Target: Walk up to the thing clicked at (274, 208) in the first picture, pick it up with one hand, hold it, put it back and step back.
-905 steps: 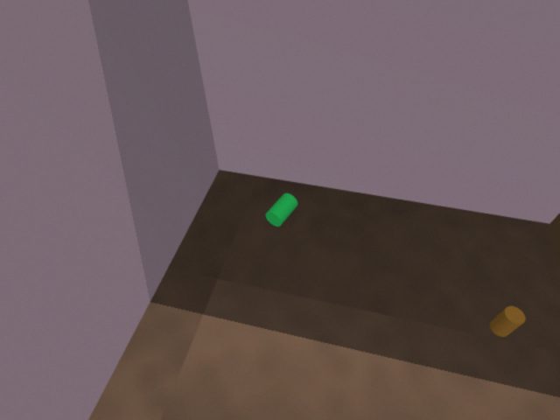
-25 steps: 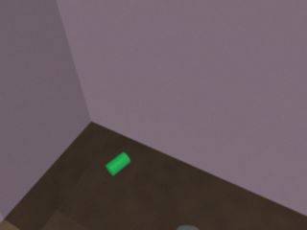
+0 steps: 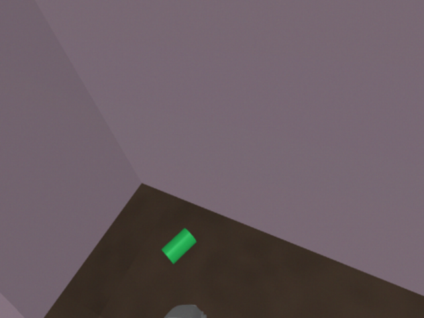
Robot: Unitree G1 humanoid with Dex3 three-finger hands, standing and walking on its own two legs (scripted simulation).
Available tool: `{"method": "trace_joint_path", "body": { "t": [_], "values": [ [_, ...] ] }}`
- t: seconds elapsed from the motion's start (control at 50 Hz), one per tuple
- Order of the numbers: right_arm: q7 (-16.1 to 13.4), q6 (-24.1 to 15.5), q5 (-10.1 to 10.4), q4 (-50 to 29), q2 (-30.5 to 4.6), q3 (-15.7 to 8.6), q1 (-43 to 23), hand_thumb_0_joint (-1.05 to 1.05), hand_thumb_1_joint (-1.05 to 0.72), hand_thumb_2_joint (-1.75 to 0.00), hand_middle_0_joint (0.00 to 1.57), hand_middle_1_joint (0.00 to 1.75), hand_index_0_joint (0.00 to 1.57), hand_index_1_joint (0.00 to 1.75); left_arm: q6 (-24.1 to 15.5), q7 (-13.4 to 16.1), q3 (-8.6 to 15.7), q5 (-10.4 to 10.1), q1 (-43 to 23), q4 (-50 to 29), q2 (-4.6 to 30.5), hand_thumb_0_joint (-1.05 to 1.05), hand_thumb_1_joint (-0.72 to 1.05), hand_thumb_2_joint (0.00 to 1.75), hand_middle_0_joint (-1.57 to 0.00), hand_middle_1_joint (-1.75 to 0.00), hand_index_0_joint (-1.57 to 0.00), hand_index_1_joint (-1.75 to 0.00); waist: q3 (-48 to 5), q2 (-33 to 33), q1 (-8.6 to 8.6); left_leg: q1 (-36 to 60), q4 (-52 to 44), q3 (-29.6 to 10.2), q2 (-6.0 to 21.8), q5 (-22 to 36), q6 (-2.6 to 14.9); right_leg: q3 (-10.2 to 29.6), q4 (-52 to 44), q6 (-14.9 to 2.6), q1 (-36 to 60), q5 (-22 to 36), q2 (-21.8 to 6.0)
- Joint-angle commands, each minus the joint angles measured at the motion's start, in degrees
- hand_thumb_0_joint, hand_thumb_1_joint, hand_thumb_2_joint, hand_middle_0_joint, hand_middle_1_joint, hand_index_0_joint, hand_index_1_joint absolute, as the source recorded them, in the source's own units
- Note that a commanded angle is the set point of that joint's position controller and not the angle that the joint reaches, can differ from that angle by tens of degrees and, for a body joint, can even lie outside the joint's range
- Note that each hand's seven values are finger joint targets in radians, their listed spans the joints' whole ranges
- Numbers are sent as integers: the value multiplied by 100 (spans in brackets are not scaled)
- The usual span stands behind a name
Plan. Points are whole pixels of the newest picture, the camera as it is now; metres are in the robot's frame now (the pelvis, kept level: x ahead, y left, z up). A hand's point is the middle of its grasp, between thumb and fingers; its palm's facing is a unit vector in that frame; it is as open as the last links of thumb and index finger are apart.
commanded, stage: walk up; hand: left
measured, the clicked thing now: (179, 245) +0.50 +0.26 -0.73
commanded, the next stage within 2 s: stand in 1.72 s
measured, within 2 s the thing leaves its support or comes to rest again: neither
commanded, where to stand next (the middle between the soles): +0.13 +0.02 m, yaw +1 degrees
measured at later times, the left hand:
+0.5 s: hand out of the picture +0.06 +0.28 -0.17, palm faces +0.02 -0.93 -0.36, open 7.4 cm
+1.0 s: hand out of the picture +0.08 +0.28 -0.15, palm faces +0.04 -0.94 -0.34, open 7.4 cm
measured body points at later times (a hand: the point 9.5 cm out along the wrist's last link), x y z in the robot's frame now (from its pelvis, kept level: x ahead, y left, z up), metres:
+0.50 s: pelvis +0.00 +0.02 -0.01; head +0.01 +0.03 +0.44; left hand +0.06 +0.33 -0.14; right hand +0.13 -0.28 -0.12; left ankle +0.07 +0.14 -0.74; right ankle +0.03 -0.11 -0.74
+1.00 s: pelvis +0.02 +0.02 +0.01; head +0.03 +0.02 +0.46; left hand +0.08 +0.32 -0.12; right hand +0.11 -0.28 -0.13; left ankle +0.07 +0.14 -0.74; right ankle +0.04 -0.11 -0.74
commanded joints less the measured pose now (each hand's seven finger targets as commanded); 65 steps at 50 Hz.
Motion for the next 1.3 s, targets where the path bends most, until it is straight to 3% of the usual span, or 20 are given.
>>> {"method": "trace_joint_path", "body": {
  "t": [0.0, 0.04, 0.08, 0.14, 0.16, 0.18, 0.2, 0.22, 0.24, 0.28, 0.34, 0.38, 0.4, 0.44, 0.48, 0.58, 0.7, 0.86, 0.94, 1.28],
  "values": [
    [-67, -45, 1, -114, -778, -293, 474, 0, -90, -90, 20, 30, 20, 30, -18, 196, 353, 27, 81, -312, 1497, 0, 90, 90, -20, -30, -20, -30, -878, -1342, -58, -112, -593, -103, 68, 594, -99, 670, -556, -1002, 832, 3850, -1067],
    [-81, -25, -17, -58, -704, -271, 260, 0, -90, -90, 20, 30, 20, 30, 28, 215, 344, 18, -9, -308, 1438, 0, 90, 90, -20, -30, -20, -30, -879, -1436, -28, 107, -1072, 7, 112, 800, -117, 520, -440, -959, 706, 4025, -1095],
    [-91, -39, -35, -26, -700, -280, 85, 0, -90, -90, 20, 30, 20, 30, 87, 200, 352, 5, -223, -362, 1562, 0, 90, 90, -20, -30, -20, -30, -880, -1524, -34, 553, -1515, 166, 170, 1004, -115, 599, -258, -988, 322, 3696, -1257],
    [-95, -64, -86, 185, -791, -341, 139, 0, -90, -90, 20, 30, 20, 30, 201, 198, 324, -94, -553, -326, 1572, 0, 90, 90, -20, -30, -20, -30, -935, -1180, -221, 1244, -2369, 296, 51, 1964, 20, 574, 245, -731, -142, 2600, -1155],
    [-105, -89, -119, 205, -892, -361, 74, 0, -90, -90, 20, 30, 20, 30, 233, 197, 282, -97, -524, -312, 1476, 0, 90, 90, -20, -30, -20, -30, -899, -977, -223, 1380, -2685, 71, 157, 2376, 102, 616, 404, -576, -319, 2024, -1053],
    [-109, -104, -155, 169, -1193, -426, -112, 0, -90, -90, 20, 30, 20, 30, 259, 194, 239, -121, -423, -286, 1331, 0, 90, 90, -20, -30, -20, -30, -994, -269, -111, 1491, -2772, -710, 739, 3104, 293, 428, 638, -335, -554, 1141, -707],
    [-106, -121, -181, 39, -1386, -438, -423, 0, -90, -90, 20, 30, 20, 30, 303, 190, 199, -174, -297, -260, 1171, 0, 90, 90, -20, -30, -20, -30, -1047, 225, 58, 1327, -3187, -1659, 1412, 3032, 666, 134, 1038, -82, -619, -141, -119],
    [-92, -122, -95, 46, -1550, -434, -652, 0, -90, -90, 20, 30, 20, 30, 388, 227, 236, -184, -304, -46, 1269, 0, 90, 90, -20, -30, -20, -30, -952, 669, 36, 630, -3361, -1945, 1746, 2520, 1166, 39, 1333, -62, -62, -1410, 131],
    [-84, -104, -121, 75, -1460, -420, -894, 0, -90, -90, 20, 30, 20, 30, 410, 237, 241, -134, -269, 114, 1330, 0, 90, 90, -20, -30, -20, -30, -858, 771, 72, 345, -3483, -2043, 1748, 2131, 1223, 168, 1438, -54, 154, -1632, 60],
    [-77, -66, -127, 98, -1222, -293, -1058, 0, -90, -90, 20, 30, 20, 30, 376, 180, 255, -113, -258, 295, 1263, 0, 90, 90, -20, -30, -20, -30, -807, 803, 105, 178, -3419, -1397, 1311, 1891, 913, 164, 890, -84, 372, -1411, 90],
    [-55, -25, -52, 168, -919, -190, -1304, 0, -90, -90, 20, 30, 20, 30, 274, 184, 231, -49, -199, 509, 1302, 0, 90, 90, -20, -30, -20, -30, -1035, 591, 190, 298, -2883, -857, 877, 1976, 376, 411, -178, -122, 728, -9, -167],
    [-29, 18, -38, 287, -875, -162, -1171, 0, -90, -90, 20, 30, 20, 30, 236, 173, 248, 21, -637, 505, 1499, 0, 90, 90, -20, -30, -20, -30, -1002, 148, -35, 583, -2812, -697, 619, 1382, 185, 985, -627, -273, 299, -333, -565],
    [-19, 46, -64, 387, -914, -188, -1047, 0, -90, -90, 20, 30, 20, 30, 255, 153, 232, 31, -906, 499, 1533, 0, 90, 90, -20, -30, -20, -30, -809, 4, -169, 727, -3041, -715, 588, 608, 195, 982, -727, -299, -130, -958, -601],
    [9, 64, -119, 502, -1006, -223, -1183, 0, -90, -90, 20, 30, 20, 30, 280, 114, 169, 12, -1002, 592, 1363, 0, 90, 90, -20, -30, -20, -30, -440, 66, -145, 702, -3431, -941, 706, -221, 215, 769, -864, -200, -526, -1751, -373],
    [43, 53, -117, 562, -989, -186, -1292, 0, -90, -90, 20, 30, 20, 30, 265, 85, 151, -2, -886, 728, 1272, 0, 90, 90, -20, -30, -20, -30, -348, -32, -65, 472, -3645, -1074, 784, -449, 240, 695, -992, -177, -315, -1720, -263],
    [64, -16, -94, 727, -882, -125, -1282, 0, -90, -90, 20, 30, 20, 30, 182, 66, 149, 14, -940, 934, 1242, 0, 90, 90, -20, -30, -20, -30, -687, -287, -91, 920, -3591, -861, 668, 599, 120, 795, -1251, -147, 27, -963, -383],
    [56, 11, -85, 975, -879, -124, -1263, 0, -90, -90, 20, 30, 20, 30, 181, 62, 140, 30, -1031, 1045, 1251, 0, 90, 90, -20, -30, -20, -30, -482, -465, -112, 987, -3737, -784, 609, 622, 49, 877, -1716, -91, -51, -1390, -500],
    [24, -57, -61, 1170, -799, -66, -1255, 0, -90, -90, 20, 30, 20, 30, 174, 81, 140, -3, -1040, 1155, 1192, 0, 90, 90, -20, -30, -20, -30, -790, -435, -85, 1119, -3924, -752, 688, 1525, 28, 635, -1593, -33, 611, -78, -495],
    [-4, -81, -58, 1231, -795, -65, -1287, 0, -90, -90, 20, 30, 20, 30, 191, 97, 137, -37, -1025, 1217, 1175, 0, 90, 90, -20, -30, -20, -30, -994, -281, -43, 1348, -3868, -653, 726, 2437, 21, 520, -1459, -6, 886, 659, -526],
    [-35, -64, -100, 1308, -837, -99, -1376, 0, -90, -90, 20, 30, 20, 30, 266, 92, 136, 5, -1314, 1255, 1130, 0, 90, 90, -20, -30, -20, -30, -912, -216, -106, 1220, -4179, -677, 755, 1989, 12, 447, -1549, 7, 1049, 472, -480]
  ]
}}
